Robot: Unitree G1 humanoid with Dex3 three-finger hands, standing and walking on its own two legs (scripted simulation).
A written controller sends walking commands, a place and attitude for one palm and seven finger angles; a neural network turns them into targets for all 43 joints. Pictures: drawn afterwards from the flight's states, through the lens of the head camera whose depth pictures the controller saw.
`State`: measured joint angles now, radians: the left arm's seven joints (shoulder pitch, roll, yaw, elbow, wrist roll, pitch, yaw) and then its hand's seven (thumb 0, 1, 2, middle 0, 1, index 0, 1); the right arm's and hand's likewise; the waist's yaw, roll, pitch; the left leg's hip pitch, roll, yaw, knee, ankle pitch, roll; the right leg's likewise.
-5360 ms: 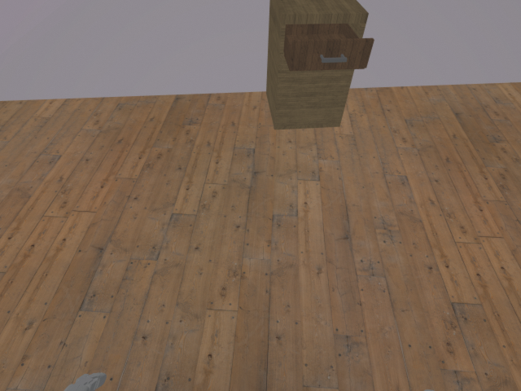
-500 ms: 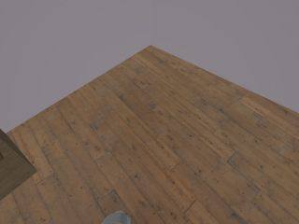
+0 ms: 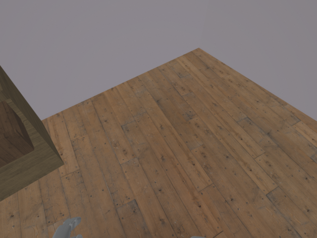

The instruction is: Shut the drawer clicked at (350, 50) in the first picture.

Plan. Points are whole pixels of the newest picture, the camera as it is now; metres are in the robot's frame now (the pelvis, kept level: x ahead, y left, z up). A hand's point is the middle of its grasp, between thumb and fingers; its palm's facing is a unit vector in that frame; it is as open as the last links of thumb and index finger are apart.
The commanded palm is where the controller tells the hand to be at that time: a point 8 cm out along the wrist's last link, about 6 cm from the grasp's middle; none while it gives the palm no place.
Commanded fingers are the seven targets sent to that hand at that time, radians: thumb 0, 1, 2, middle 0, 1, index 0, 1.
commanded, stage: turn to face it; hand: left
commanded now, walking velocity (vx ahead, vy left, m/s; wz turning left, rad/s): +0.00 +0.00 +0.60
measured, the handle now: out of the picture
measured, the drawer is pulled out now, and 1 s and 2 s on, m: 0.19 0.19 0.19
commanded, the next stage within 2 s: take the last steps up to it in 1.02 s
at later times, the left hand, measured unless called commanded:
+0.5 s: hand out of the picture -0.05 +0.17 -0.16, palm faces +0.37 -0.89 -0.26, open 7.4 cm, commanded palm none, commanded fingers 0.00 0.90 0.90 -0.20 -0.30 -0.20 -0.30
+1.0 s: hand out of the picture -0.05 +0.20 -0.15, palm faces +0.54 -0.80 -0.28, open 7.4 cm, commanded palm none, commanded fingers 0.00 0.90 0.90 -0.20 -0.30 -0.20 -0.30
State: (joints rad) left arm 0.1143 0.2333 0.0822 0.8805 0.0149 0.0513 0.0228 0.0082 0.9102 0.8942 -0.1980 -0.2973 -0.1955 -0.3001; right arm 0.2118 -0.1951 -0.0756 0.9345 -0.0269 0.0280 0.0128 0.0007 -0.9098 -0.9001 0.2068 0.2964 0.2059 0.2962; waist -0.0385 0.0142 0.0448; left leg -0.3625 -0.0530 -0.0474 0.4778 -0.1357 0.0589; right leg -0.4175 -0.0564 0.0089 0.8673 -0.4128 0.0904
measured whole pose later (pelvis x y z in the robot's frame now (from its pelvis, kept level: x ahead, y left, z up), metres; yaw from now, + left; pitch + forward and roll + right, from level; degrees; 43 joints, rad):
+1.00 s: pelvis -0.03 -0.02 -0.01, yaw +32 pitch -1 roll +1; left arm 0.17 0.22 0.04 0.89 0.01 0.04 0.02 0.01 0.91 0.89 -0.20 -0.30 -0.20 -0.30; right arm 0.20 -0.21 -0.05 0.93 -0.02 0.04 0.01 0.00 -0.91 -0.90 0.21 0.30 0.21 0.30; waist -0.01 0.02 0.06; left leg -0.26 -0.05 -0.05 0.54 -0.25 0.01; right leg -0.29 -0.04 -0.04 0.62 -0.32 0.07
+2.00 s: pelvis +0.03 +0.11 +0.00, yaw +40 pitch -2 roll +2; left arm 0.14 0.16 0.05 1.02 0.02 0.01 -0.02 0.01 0.91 0.89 -0.20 -0.30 -0.19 -0.30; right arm 0.53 -0.09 -0.02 1.17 -0.03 -0.07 -0.03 0.00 -0.91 -0.90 0.20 0.30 0.20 0.30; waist -0.06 -0.02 0.04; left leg 0.12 -0.04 0.13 0.26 -0.35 0.03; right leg -0.56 -0.09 -0.08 0.84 -0.20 -0.01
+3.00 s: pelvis +0.19 +0.18 +0.00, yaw +37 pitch +0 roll +1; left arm 0.21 0.21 0.06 1.01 0.02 0.04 0.03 0.01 0.91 0.89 -0.20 -0.30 -0.20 -0.30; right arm 0.15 -0.18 -0.06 1.05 -0.02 0.03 -0.04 -0.01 -0.92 -0.90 0.21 0.30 0.21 0.30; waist 0.01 0.01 0.09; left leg -0.29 0.07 0.11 0.48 -0.17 -0.03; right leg -0.30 -0.04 -0.01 0.72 -0.40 0.00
